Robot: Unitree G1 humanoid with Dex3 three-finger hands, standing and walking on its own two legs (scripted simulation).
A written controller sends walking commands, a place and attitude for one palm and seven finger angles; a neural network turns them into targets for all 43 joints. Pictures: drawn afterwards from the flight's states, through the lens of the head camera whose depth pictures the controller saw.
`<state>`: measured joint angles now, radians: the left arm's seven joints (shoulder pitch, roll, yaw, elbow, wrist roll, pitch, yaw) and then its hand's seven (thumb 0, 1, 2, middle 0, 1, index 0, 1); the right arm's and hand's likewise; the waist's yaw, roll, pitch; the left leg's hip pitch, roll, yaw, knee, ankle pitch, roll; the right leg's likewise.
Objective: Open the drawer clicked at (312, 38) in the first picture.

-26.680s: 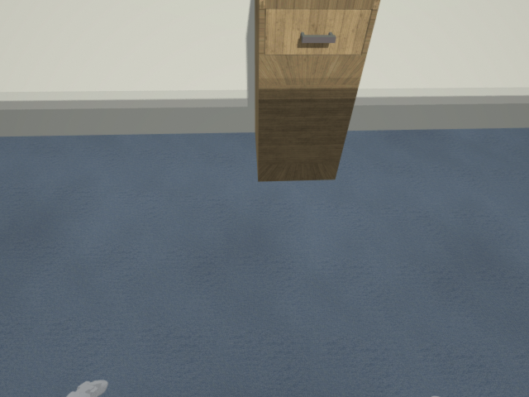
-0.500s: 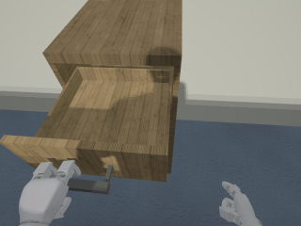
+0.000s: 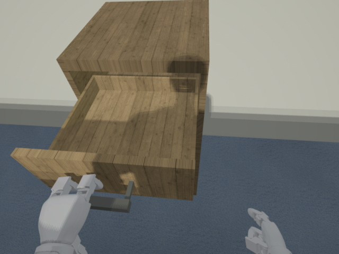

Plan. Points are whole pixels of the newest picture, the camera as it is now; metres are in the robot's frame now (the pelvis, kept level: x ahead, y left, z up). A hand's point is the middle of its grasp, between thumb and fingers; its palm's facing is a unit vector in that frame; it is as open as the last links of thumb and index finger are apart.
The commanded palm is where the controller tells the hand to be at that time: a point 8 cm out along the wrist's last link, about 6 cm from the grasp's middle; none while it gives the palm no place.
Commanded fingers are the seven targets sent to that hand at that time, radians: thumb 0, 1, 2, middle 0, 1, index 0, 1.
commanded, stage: lift the hand off the handle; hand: left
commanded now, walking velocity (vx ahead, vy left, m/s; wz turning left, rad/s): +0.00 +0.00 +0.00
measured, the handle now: (104, 193) +0.23 +0.18 +0.05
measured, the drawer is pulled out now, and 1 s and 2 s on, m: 0.30 0.30 0.30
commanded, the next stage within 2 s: draw the hand back to the body in 1.36 s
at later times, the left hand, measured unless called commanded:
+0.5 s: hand (68, 205) +0.18 +0.23 +0.09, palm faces +0.10 -0.10 -0.99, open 13.6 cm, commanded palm +0.15 +0.22 +0.14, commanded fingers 0.00 -0.50 0.30 -0.30 -1.20 -0.30 -1.20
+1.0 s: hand (52, 182) +0.19 +0.22 +0.16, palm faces +0.18 -0.10 -0.98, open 13.7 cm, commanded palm +0.15 +0.22 +0.21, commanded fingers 0.00 -0.50 0.30 -0.30 -1.20 -0.30 -1.20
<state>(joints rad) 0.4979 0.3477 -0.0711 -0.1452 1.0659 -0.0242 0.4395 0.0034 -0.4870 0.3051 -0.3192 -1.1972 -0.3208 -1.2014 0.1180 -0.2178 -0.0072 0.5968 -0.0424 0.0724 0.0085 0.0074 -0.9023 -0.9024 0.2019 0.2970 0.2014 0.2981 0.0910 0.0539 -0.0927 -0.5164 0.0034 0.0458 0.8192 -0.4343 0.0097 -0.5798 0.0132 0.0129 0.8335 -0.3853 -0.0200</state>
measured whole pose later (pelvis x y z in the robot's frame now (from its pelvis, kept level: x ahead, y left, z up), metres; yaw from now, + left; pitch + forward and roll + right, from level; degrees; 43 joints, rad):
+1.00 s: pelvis +0.01 +0.01 +0.03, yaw +1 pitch -1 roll +0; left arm 0.48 0.47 -0.03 -0.55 0.91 0.09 0.13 0.00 -0.49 0.30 -0.32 -1.20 -0.34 -1.21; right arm 0.09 -0.26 0.04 0.57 0.01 0.10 0.01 0.01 -0.90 -0.90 0.20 0.30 0.20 0.30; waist 0.13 0.12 -0.03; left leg -0.18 0.00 0.03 0.51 -0.31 0.02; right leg -0.22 0.01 0.00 0.51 -0.26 -0.01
